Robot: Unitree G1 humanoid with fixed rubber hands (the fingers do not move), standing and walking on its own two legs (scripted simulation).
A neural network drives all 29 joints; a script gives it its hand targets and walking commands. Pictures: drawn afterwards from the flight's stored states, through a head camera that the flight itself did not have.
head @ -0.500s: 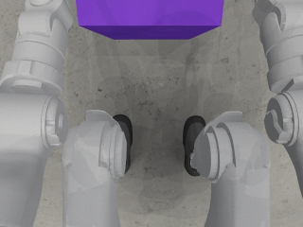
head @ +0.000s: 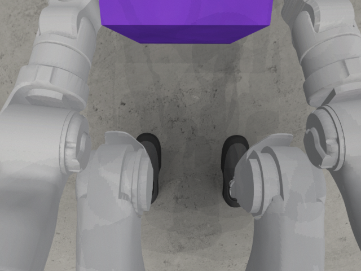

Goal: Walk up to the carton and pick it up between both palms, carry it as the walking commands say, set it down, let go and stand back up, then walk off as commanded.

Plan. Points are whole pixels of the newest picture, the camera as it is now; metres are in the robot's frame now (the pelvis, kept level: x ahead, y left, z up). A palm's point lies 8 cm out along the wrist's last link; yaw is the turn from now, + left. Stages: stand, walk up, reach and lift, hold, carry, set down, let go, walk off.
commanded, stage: reach and lift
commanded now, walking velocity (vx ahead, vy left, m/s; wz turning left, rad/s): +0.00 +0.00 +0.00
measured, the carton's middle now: out of the picture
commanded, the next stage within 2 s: none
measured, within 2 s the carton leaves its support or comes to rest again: leaves its support in 0.84 s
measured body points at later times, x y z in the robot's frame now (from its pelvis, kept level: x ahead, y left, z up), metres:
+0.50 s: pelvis +0.00 +0.00 -0.01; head +0.38 +0.00 +0.22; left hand +0.57 +0.17 -0.19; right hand +0.58 -0.14 -0.19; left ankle +0.11 +0.12 -0.32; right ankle +0.11 -0.12 -0.32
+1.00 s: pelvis +0.00 +0.00 +0.00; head +0.37 +0.01 +0.24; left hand +0.57 +0.15 -0.16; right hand +0.58 -0.16 -0.15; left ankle +0.11 +0.12 -0.32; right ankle +0.11 -0.13 -0.32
